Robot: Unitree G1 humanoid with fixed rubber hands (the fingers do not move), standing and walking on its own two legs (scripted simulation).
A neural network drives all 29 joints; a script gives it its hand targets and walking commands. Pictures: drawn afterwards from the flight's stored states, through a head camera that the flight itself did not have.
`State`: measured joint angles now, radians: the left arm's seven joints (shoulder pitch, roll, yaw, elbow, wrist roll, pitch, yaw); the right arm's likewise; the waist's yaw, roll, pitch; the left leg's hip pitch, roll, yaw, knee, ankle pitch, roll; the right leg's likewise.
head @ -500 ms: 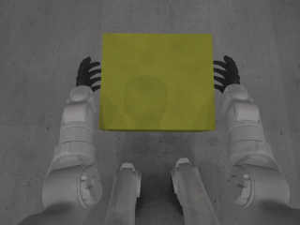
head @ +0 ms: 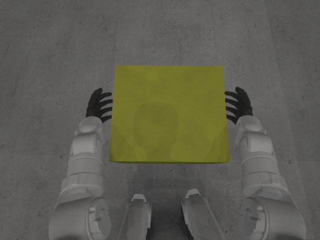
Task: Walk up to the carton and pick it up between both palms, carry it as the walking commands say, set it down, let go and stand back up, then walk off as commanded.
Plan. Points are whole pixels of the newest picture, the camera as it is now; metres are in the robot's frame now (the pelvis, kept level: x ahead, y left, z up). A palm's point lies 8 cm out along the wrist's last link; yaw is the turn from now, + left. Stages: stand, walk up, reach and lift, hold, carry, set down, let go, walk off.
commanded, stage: reach and lift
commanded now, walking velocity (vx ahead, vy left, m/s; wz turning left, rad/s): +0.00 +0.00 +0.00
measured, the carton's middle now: (167, 118) +0.45 -0.02 -0.13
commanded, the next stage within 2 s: none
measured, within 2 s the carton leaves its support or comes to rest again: neither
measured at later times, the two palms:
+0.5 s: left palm (82, 117) +0.41 +0.17 +0.02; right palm (258, 115) +0.39 -0.20 +0.02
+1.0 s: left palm (63, 113) +0.39 +0.18 +0.09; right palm (279, 111) +0.37 -0.20 +0.09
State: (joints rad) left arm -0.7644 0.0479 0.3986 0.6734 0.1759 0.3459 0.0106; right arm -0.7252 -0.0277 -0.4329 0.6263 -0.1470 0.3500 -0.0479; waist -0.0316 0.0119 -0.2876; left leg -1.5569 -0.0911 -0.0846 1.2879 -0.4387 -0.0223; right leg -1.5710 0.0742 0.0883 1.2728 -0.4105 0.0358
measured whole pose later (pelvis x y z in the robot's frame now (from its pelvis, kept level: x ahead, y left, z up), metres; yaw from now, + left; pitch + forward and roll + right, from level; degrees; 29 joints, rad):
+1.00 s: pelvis +0.04 +0.00 +0.12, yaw +0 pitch +22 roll +0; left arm -0.44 -0.04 0.38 0.52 0.25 0.40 -0.08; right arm -0.40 0.08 -0.43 0.44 -0.25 0.42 0.06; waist -0.04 0.01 -0.19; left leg -0.79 -0.07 -0.11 0.67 -0.26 0.00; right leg -0.81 0.04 0.10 0.66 -0.24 0.02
